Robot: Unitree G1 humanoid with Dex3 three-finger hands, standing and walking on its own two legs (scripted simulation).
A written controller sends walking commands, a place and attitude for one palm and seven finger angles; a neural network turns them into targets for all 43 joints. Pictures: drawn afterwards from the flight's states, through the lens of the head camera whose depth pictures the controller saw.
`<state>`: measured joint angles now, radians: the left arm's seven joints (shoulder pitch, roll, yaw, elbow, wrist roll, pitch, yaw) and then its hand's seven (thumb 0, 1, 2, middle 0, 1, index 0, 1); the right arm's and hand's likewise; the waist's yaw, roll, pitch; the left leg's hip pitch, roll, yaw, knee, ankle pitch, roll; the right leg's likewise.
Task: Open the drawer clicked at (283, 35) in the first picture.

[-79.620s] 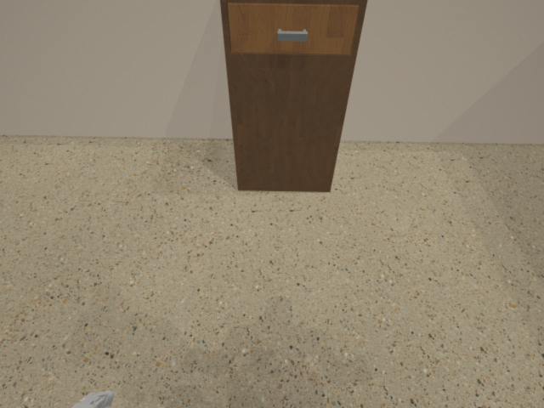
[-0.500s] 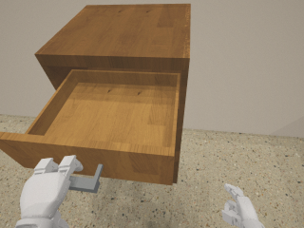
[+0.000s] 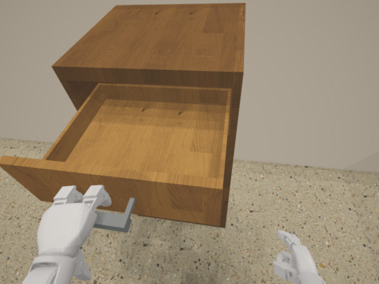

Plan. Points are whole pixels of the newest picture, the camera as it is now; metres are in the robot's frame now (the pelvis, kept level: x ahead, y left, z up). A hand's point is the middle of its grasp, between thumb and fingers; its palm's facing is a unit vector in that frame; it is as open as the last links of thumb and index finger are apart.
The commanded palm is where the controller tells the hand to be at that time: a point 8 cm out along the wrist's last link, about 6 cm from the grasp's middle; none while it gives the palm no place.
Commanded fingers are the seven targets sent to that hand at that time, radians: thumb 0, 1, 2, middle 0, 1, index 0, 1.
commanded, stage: lift the hand off the handle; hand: left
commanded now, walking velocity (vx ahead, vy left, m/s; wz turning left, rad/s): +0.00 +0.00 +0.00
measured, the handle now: (107, 210) +0.22 +0.22 +0.06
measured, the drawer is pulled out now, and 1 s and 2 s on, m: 0.28 0.28 0.28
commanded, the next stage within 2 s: draw the hand back to the body in 1.12 s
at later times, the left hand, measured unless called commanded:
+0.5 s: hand (70, 213) +0.19 +0.25 +0.11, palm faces +0.08 -0.09 -0.99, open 13.0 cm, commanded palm +0.16 +0.24 +0.19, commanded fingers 0.00 -0.50 0.30 -0.30 -1.20 -0.30 -1.20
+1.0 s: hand (55, 180) +0.20 +0.24 +0.20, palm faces +0.18 -0.08 -0.98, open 13.8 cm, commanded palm +0.16 +0.24 +0.26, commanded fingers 0.00 -0.50 0.30 -0.30 -1.20 -0.30 -1.20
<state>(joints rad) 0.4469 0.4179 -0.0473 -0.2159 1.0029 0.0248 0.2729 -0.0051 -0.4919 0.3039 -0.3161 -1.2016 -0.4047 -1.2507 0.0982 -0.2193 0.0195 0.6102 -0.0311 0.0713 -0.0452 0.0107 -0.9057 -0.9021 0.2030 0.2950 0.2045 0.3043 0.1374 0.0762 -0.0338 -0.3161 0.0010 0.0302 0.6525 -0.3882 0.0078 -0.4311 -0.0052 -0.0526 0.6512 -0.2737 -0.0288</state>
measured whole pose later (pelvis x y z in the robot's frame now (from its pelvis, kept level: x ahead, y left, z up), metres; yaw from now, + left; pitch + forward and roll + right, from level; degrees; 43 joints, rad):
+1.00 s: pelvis +0.01 +0.00 +0.02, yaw +0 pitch -3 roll +0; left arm 0.38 0.58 0.08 -0.65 0.78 0.27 -0.07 -0.01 -0.50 0.30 -0.32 -1.20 -0.33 -1.20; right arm 0.05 -0.29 0.07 0.53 0.05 0.16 0.00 0.01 -0.91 -0.90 0.20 0.29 0.20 0.30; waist 0.12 0.14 0.00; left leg -0.07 0.00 0.03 0.42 -0.30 0.01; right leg -0.18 0.00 -0.05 0.43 -0.19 -0.02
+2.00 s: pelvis +0.00 +0.00 +0.02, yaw +2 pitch -4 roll +0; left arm 0.44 0.38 0.34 -0.61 0.01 -0.11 0.08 -0.01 -0.41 0.34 -0.31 -1.15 -0.32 -1.14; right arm 0.18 -0.20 0.05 0.58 0.02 -0.12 -0.08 0.01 -0.91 -0.90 0.20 0.29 0.20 0.30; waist 0.07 0.07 0.05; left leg -0.08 0.00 0.00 0.47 -0.31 0.01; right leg -0.18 0.00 -0.08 0.45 -0.20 -0.03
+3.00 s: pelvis +0.02 -0.01 +0.02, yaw +3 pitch -2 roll -1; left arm 0.49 0.36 0.39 -0.60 -0.08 -0.15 0.11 0.01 0.88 0.90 -0.21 -0.31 -0.21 -0.31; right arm 0.19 -0.21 0.03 0.60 0.03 -0.09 -0.06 0.01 -0.90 -0.90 0.20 0.30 0.20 0.30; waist 0.04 0.09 0.00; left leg -0.11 0.02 -0.02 0.47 -0.33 0.00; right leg -0.19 0.01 -0.10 0.43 -0.21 -0.03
